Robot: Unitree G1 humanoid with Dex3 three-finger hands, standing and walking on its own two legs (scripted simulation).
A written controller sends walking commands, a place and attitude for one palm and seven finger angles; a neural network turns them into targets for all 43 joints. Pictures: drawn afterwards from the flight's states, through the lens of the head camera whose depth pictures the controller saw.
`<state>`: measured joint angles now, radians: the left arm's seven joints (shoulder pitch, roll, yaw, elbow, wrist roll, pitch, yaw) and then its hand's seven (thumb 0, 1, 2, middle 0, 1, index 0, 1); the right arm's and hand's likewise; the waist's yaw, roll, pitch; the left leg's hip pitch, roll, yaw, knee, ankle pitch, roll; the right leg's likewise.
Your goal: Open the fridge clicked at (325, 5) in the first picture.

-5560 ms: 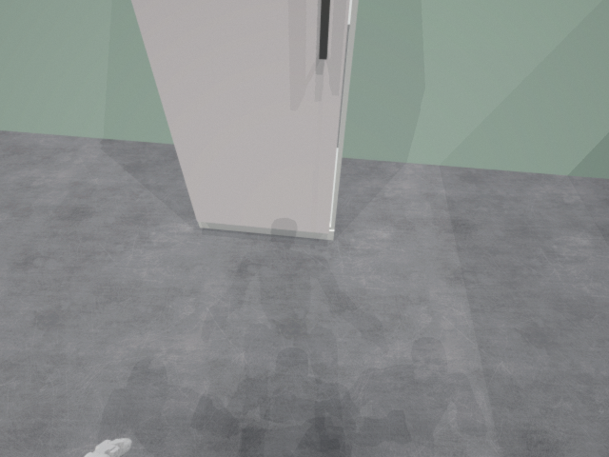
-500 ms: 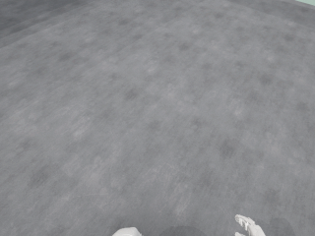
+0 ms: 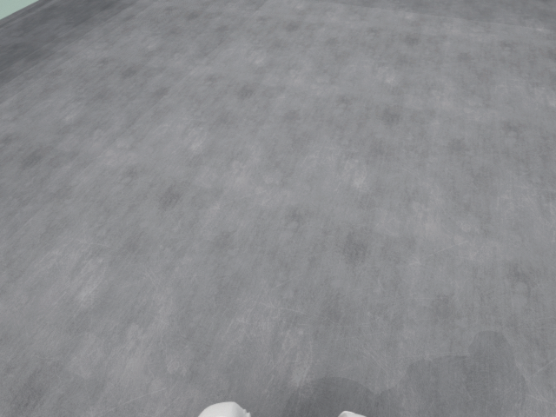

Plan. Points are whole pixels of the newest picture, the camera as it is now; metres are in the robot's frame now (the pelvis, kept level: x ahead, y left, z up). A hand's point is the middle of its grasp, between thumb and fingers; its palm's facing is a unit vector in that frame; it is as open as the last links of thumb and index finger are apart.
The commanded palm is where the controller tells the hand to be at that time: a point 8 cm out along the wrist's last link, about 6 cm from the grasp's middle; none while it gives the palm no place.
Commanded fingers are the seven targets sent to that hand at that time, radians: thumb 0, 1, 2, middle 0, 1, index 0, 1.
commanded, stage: turn to face it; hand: right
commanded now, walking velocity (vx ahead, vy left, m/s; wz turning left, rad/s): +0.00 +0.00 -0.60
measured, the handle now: out of the picture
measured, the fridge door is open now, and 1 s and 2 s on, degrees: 0 0 0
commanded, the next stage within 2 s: none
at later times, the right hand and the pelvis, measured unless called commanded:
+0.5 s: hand out of the picture +0.06 -0.17 -0.13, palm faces +0.28 +0.92 -0.26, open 7.4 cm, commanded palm none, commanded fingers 0.00 -0.90 -0.90 0.20 0.30 0.20 0.30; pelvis -0.01 +0.05 +0.01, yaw -16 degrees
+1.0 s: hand out of the picture -0.13 -0.15 -0.17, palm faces +0.61 +0.75 -0.26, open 7.4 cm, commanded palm none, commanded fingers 0.00 -0.90 -0.90 0.20 0.30 0.20 0.30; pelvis -0.01 +0.03 +0.00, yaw -36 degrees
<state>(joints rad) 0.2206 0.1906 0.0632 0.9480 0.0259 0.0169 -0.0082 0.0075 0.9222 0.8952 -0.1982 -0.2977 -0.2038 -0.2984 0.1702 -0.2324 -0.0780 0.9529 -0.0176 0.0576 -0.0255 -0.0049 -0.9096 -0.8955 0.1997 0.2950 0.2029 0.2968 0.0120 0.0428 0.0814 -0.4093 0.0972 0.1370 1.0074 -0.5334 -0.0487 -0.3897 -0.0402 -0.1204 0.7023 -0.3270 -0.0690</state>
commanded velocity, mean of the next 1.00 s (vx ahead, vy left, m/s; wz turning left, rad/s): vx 0.00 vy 0.00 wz -0.60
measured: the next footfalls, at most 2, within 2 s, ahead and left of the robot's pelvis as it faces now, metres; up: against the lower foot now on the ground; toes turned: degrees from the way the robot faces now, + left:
left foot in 0.50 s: +0.05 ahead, +0.17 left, +0.00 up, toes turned -16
right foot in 0.96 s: -0.05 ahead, -0.07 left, +0.00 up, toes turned -41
